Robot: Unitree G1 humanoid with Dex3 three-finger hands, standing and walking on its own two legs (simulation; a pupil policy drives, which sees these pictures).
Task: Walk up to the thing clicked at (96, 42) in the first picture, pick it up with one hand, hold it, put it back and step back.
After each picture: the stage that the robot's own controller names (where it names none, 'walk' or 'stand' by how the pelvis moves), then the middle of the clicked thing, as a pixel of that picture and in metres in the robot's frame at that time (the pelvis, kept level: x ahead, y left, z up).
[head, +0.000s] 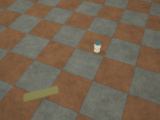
stand; (97, 46) +1.25 -0.14 -0.72
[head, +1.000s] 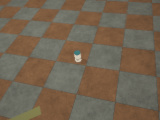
walk; (77, 56) +1.12 +0.17 -0.69
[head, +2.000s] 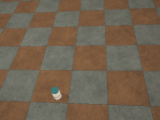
walk; (56, 93) +0.65 +0.33 -0.71
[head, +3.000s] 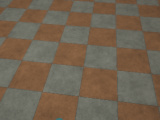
walk; out of the picture +0.41 +0.22 -0.71
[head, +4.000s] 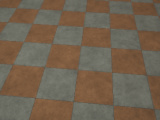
stand; out of the picture +0.34 +0.22 -0.72
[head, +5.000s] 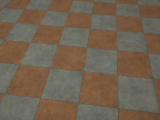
stand; out of the picture +0.34 +0.20 -0.72
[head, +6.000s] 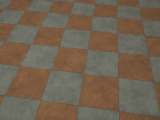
stand; out of the picture +0.33 +0.20 -0.72
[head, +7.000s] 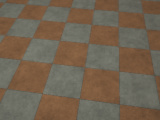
stand; out of the picture +0.35 +0.19 -0.72
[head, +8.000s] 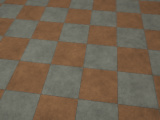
stand; out of the picture +0.36 +0.20 -0.72
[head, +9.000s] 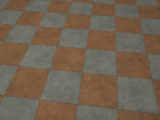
stand; out of the picture +0.34 +0.21 -0.73
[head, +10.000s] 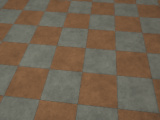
stand; out of the picture +0.33 +0.21 -0.73
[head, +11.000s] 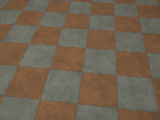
go down; out of the picture +0.34 +0.21 -0.73
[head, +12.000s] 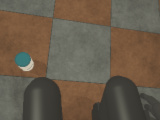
go down; (25, 62) +0.42 +0.24 -0.34
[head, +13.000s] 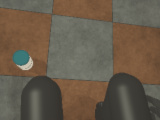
go down; (23, 60) +0.42 +0.25 -0.30
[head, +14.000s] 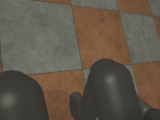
close in; out of the picture +0.40 +0.28 -0.22
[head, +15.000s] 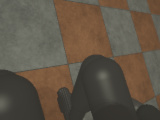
close; out of the picture +0.40 +0.29 -0.22
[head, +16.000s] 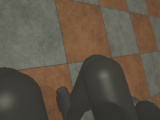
lift; out of the picture +0.38 +0.28 -0.23
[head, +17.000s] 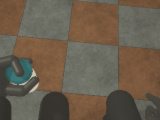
lift; (24, 77) +0.33 +0.20 -0.02
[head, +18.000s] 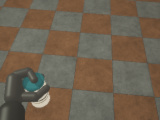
hold; (37, 90) +0.31 +0.17 -0.01
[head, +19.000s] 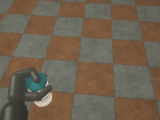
hold; (39, 90) +0.32 +0.17 -0.01
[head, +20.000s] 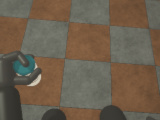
crouch; (28, 71) +0.38 +0.19 -0.06
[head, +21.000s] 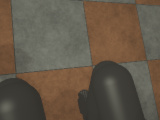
lower; out of the picture +0.44 +0.28 -0.17
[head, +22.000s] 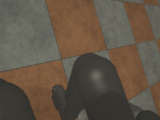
lower; out of the picture +0.42 +0.30 -0.23
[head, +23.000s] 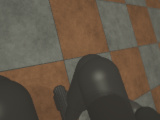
lower; out of the picture +0.42 +0.30 -0.23
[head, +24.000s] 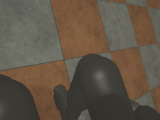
lower; out of the picture +0.42 +0.30 -0.23
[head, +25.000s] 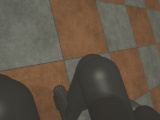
lower; out of the picture +0.42 +0.30 -0.23
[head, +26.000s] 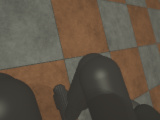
withdraw; out of the picture +0.41 +0.28 -0.23
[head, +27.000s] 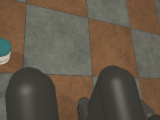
stand; (0, 52) +0.42 +0.25 -0.25
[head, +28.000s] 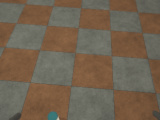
stand; (53, 118) +0.37 +0.19 -0.62
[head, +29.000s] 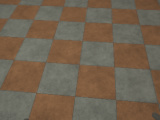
stand; out of the picture +0.38 +0.20 -0.67
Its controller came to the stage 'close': yes
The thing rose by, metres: 0.71
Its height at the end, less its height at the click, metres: +0.00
